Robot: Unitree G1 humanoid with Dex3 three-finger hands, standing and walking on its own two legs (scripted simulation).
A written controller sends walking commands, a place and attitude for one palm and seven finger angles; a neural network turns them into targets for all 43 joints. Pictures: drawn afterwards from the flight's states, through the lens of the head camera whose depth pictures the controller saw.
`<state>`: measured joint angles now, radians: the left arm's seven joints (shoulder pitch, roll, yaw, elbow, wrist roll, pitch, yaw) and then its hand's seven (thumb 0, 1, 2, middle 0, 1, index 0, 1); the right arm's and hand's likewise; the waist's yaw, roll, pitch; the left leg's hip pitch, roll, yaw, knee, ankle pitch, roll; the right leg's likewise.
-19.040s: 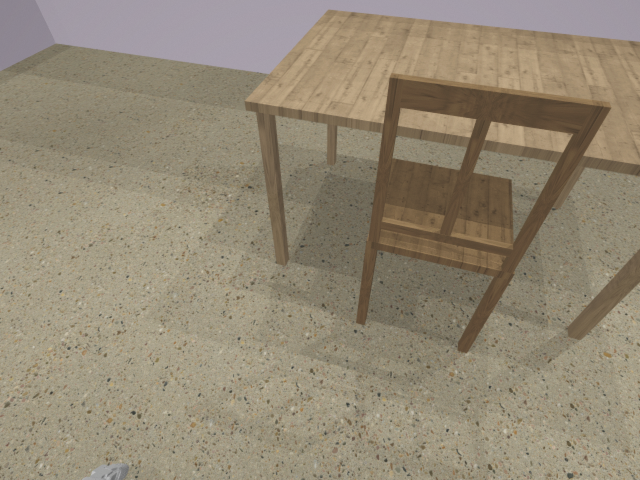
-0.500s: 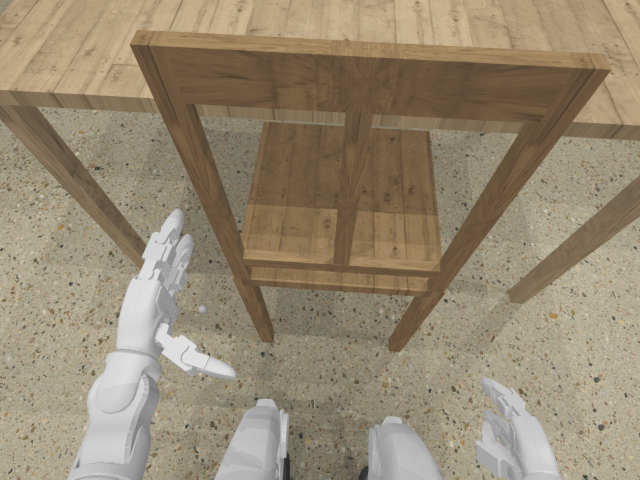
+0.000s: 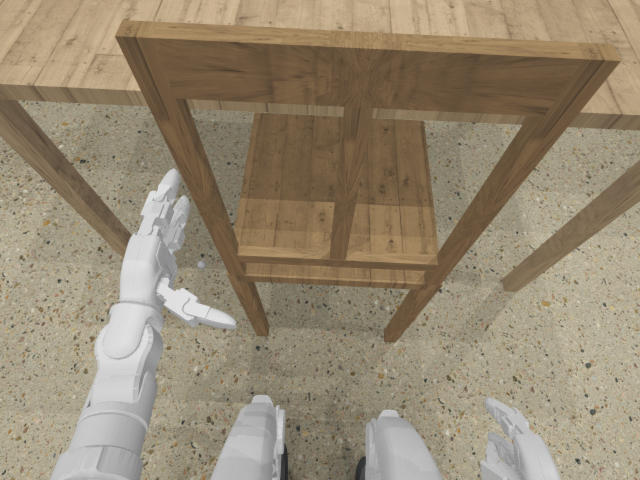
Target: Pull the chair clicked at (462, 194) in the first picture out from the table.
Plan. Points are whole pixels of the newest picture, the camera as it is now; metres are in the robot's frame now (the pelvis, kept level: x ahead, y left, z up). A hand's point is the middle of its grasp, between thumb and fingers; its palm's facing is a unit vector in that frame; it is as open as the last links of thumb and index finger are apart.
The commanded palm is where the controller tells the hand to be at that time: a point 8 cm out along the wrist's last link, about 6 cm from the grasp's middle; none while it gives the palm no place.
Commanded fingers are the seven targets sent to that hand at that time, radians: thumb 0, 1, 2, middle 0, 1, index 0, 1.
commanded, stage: push the fingers through the gap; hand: left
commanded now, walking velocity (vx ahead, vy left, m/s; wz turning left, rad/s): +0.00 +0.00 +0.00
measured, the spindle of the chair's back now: (345, 199) +0.45 -0.02 +0.04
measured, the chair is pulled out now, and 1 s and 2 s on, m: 0.00 0.00 0.00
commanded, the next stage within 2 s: hook a spindle and tug to test in 1.06 s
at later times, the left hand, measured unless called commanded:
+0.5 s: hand (221, 233) +0.41 +0.14 +0.02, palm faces -0.03 -1.00 -0.05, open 16.9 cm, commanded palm +0.39 +0.19 +0.02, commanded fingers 0.00 -0.50 0.30 -0.06 -0.08 -0.06 -0.08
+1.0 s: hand (220, 220) +0.42 +0.14 +0.02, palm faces -0.01 -1.00 -0.05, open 16.9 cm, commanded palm +0.40 +0.19 +0.02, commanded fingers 0.00 -0.50 0.30 -0.06 -0.08 -0.06 -0.08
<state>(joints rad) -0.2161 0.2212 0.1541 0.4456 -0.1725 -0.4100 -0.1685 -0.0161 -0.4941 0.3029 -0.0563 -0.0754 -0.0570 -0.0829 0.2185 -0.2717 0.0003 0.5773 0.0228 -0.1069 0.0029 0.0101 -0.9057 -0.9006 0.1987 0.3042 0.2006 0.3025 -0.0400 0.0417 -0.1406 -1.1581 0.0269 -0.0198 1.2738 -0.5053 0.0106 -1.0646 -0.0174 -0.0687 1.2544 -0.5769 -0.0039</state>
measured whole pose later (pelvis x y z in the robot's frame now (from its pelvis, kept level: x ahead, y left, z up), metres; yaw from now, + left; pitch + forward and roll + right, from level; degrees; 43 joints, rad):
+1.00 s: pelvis +0.00 +0.00 +0.00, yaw -1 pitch +24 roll -2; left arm -0.49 0.24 0.24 0.74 -0.12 -0.47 -0.13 -0.02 -0.49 0.30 -0.06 -0.08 -0.06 -0.08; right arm 0.27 -0.28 -0.01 0.61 0.01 -0.04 0.04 0.01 -0.91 -0.90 0.20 0.30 0.20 0.30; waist -0.08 0.05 -0.14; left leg -1.19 0.04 -0.01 1.26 -0.49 0.01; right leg -1.12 -0.01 -0.05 1.25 -0.56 -0.01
